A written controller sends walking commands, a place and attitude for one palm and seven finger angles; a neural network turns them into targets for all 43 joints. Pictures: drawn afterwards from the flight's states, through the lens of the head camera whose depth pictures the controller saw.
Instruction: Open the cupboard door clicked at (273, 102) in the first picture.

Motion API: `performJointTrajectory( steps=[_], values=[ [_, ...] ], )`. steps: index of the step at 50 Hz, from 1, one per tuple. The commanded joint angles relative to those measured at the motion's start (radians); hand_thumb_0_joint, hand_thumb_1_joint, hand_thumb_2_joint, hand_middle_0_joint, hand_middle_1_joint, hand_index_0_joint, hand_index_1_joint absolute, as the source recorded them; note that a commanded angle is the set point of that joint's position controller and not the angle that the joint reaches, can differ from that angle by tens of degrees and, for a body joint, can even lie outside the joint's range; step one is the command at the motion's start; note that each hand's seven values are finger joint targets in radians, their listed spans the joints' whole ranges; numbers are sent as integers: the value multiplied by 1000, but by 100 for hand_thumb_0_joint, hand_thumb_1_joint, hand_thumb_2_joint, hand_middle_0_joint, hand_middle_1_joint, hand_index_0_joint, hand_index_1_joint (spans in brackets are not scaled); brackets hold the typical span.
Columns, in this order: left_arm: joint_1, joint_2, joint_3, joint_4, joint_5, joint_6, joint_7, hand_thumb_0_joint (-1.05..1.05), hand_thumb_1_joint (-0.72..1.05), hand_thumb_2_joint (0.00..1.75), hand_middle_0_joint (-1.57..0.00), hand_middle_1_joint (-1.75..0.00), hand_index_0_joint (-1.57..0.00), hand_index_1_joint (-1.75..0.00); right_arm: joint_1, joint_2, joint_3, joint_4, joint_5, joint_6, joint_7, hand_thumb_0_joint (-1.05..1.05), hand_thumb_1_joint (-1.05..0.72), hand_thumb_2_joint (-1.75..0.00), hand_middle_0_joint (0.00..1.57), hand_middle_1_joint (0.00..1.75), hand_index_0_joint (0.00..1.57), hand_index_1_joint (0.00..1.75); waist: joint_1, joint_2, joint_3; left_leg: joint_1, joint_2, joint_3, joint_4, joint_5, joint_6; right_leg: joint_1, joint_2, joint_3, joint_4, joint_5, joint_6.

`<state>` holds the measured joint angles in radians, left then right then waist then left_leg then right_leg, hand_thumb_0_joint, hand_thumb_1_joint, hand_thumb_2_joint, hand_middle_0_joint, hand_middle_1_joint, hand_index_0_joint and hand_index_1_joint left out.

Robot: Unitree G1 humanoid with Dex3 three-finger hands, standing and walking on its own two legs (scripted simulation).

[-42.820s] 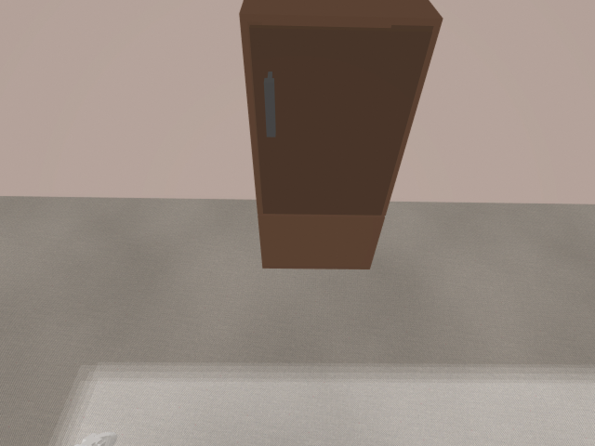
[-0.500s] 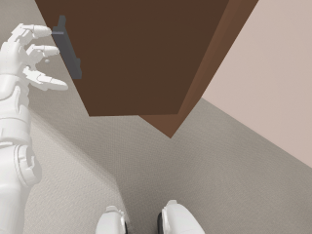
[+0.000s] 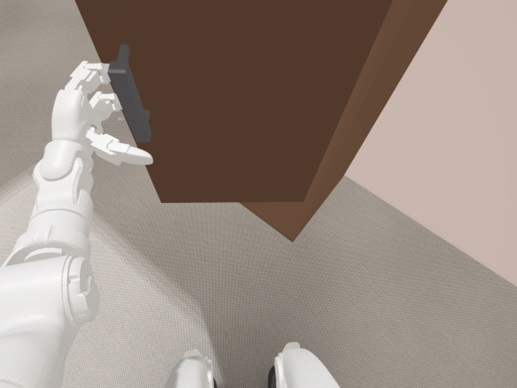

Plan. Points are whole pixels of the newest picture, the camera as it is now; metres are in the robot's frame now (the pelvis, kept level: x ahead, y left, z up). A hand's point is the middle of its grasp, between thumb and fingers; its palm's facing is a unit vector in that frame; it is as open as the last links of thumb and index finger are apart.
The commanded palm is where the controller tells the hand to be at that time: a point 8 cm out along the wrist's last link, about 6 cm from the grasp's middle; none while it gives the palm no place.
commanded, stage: slide the fingers in behind the handle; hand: left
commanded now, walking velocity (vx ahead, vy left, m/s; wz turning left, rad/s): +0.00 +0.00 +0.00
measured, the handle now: (134, 96) +0.56 +0.16 +0.08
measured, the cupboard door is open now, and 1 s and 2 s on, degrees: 41 41 46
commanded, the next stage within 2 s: close the thumb around the handle in 0.82 s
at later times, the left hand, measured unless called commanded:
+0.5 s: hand (144, 118) +0.50 +0.14 +0.09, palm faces -0.02 -1.00 -0.03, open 14.0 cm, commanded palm +0.48 +0.19 +0.08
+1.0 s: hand (145, 119) +0.50 +0.14 +0.09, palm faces -0.02 -1.00 -0.03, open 14.0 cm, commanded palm +0.48 +0.18 +0.08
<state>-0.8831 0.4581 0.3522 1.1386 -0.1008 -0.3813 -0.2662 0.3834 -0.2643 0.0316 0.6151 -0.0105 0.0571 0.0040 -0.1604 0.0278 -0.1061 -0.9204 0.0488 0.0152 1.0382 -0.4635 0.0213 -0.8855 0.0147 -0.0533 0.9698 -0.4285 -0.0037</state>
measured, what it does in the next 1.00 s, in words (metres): stands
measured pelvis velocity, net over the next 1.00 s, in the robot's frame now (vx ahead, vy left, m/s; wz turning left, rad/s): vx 0.00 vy -0.01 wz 0.01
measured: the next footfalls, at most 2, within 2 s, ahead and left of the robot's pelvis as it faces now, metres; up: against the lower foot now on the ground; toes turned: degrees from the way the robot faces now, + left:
none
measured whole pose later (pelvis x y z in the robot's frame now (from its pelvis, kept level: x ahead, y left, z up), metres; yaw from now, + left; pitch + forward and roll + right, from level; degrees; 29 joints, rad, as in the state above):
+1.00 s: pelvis +0.00 -0.01 +0.00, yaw +0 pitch +20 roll -2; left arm -0.89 0.39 0.31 1.14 -0.09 -0.41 -0.16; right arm 0.39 -0.26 0.02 0.64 -0.02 0.04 0.01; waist -0.16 0.04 -0.11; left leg -0.92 0.04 0.01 1.03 -0.45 0.01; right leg -0.90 0.01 -0.05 0.99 -0.43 -0.02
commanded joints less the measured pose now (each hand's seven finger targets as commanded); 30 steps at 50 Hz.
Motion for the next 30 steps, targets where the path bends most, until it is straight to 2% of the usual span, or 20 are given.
performJointTrajectory(
  steps=[1, 3, 5, 7, 9, 10, 11, 12, 13, 15, 16, 18, 19, 20, 21, 22, 24, 26, 28, 30],
  values=[
    [-464, 228, 35, -205, -1, -78, 34, 0, -50, 30, -30, -120, -30, -120, 162, -177, -62, -46, 2, -18, -11, 0, -90, -90, 20, 30, 20, 30, -15, 87, -449, 367, -26, -62, -109, 373, -1, 131, 35, 14, -97, 301, -18],
    [-463, 205, 17, -212, 2, -83, 40, 0, -50, 30, -30, -120, -30, -120, 152, -174, -63, -50, 2, -21, -9, 0, -90, -90, 20, 30, 20, 30, -13, 96, -449, 356, -30, -55, -109, 352, -1, 139, 33, 18, -99, 296, -19],
    [-492, 186, 0, -211, 4, -88, 42, 0, -50, 30, -30, -120, -30, -120, 156, -174, -63, -44, 1, -24, -9, 0, -90, -90, 20, 30, 20, 30, -24, 106, -460, 376, -27, -63, -104, 371, -2, 117, 33, 15, -91, 301, -19],
    [-497, 197, 14, -185, 3, -81, 52, 0, -50, 30, -30, -120, -30, -120, 160, -177, -63, -40, 0, -24, -9, 0, -90, -90, 20, 30, 20, 30, -29, 70, -443, 347, -28, -61, -105, 339, 2, 124, 34, 18, -98, 284, -16],
    [-499, 207, 23, -230, 1, -91, 57, 0, -50, 30, -30, -120, -30, -120, 159, -175, -61, -51, -1, -29, -9, 0, -90, -90, 20, 30, 20, 30, -12, 109, -486, 359, -34, -57, -105, 355, 2, 152, 33, 21, -89, 302, -21],
    [-481, 183, 9, -231, 4, -94, 59, 0, -50, 30, -30, -120, -30, -120, 158, -171, -64, -47, -2, -30, -6, 0, -90, -90, 20, 30, 20, 30, -7, 117, -515, 394, -31, -62, -104, 389, -3, 145, 33, 18, -84, 319, -21],
    [-477, 159, -8, -238, 3, -96, 62, 0, -50, 30, -30, -120, -30, -120, 156, -168, -65, -46, -2, -29, -3, 0, -90, -90, 20, 30, 20, 30, -10, 127, -508, 406, -29, -62, -102, 405, -6, 134, 33, 15, -85, 326, -21],
    [-463, 141, -14, -232, 0, -94, 64, 0, -50, 30, -30, -120, -30, -120, 158, -165, -67, -44, -2, -29, 0, 0, -90, -90, 20, 30, 20, 30, -10, 100, -499, 398, -29, -58, -103, 400, -4, 143, 35, 14, -90, 330, -19],
    [-443, 160, 3, -224, 1, -91, 70, 0, -50, 30, -30, -120, -30, -120, 159, -170, -69, -44, -1, -27, 0, 0, -90, -90, 20, 30, 20, 30, -3, 86, -493, 378, -30, -54, -104, 388, -3, 156, 34, 17, -93, 328, -19],
    [-440, 129, -19, -169, 2, -76, 75, 0, -50, 30, -30, -120, -30, -120, 160, -168, -65, -40, 1, -23, 0, 0, -90, -90, 20, 30, 20, 30, -20, 46, -428, 329, -32, -51, -109, 350, 2, 144, 34, 17, -100, 313, -16],
    [-472, 163, 3, -178, 5, -73, 83, 0, -50, 30, -30, -120, -30, -120, 161, -172, -67, -37, 1, -23, -3, 0, -90, -90, 20, 30, 20, 30, -24, 39, -416, 299, -33, -46, -111, 309, 5, 154, 31, 24, -107, 293, -12],
    [-473, 153, -3, -191, 8, -75, 93, 0, -50, 30, -30, -120, -30, -120, 158, -168, -65, -47, 1, -26, -3, 0, -90, -90, 20, 30, 20, 30, -19, 31, -422, 281, -39, -41, -118, 279, 8, 176, 30, 30, -113, 279, -14],
    [-497, 174, 14, -220, 9, -90, 99, 0, -50, 30, -30, -120, -30, -120, 162, -169, -65, -48, -3, -30, -4, 0, -90, -90, 20, 30, 20, 30, -15, 51, -452, 292, -42, -40, -112, 298, 10, 193, 31, 33, -105, 299, -16],
    [-474, 155, -3, -195, 16, -91, 98, 0, -50, 30, -30, -120, -30, -120, 159, -164, -66, -46, -1, -30, -2, 0, -90, -90, 20, 30, 20, 30, -14, 53, -456, 291, -43, -37, -110, 292, 8, 190, 30, 35, -106, 297, -14],
    [-487, 148, -17, -187, 20, -93, 99, 0, -50, 30, -30, -120, -30, -120, 160, -164, -64, -39, 0, -32, -3, 0, -90, -90, 20, 30, 20, 30, -28, 37, -433, 280, -40, -39, -108, 279, 10, 174, 29, 35, -108, 287, -13],
    [-499, 153, -16, -191, 25, -97, 98, 0, -50, 30, -30, -120, -30, -120, 162, -165, -65, -38, -2, -34, -3, 0, -90, -90, 20, 30, 20, 30, -24, 49, -429, 278, -41, -40, -111, 270, 8, 172, 28, 35, -107, 275, -14],
    [-500, 157, -9, -218, 17, -108, 93, 0, -50, 30, -30, -120, -30, -120, 162, -166, -66, -44, -3, -38, -3, 0, -90, -90, 20, 30, 20, 30, -18, 75, -465, 300, -44, -38, -108, 281, 10, 184, 30, 37, -103, 286, -18],
    [-489, 168, -5, -195, 15, -103, 85, 0, -50, 30, -30, -120, -30, -120, 162, -169, -65, -37, 0, -36, -6, 0, -90, -90, 20, 30, 20, 30, -20, 63, -468, 297, -41, -40, -109, 288, 8, 185, 28, 38, -105, 294, -16],
    [-489, 150, -18, -178, 9, -93, 80, 0, -50, 30, -30, -120, -30, -120, 158, -168, -65, -37, 3, -37, -6, 0, -90, -90, 20, 30, 20, 30, -27, 38, -431, 268, -42, -35, -112, 256, 11, 190, 29, 41, -117, 277, -14],
    [-491, 167, -6, -174, 8, -92, 77, 0, -50, 30, -30, -120, -30, -120, 161, -170, -65, -35, 4, -38, -10, 0, -90, -90, 20, 30, 20, 30, -22, 55, -450, 274, -44, -34, -109, 268, 11, 190, 28, 42, -112, 287, -14]
  ],
)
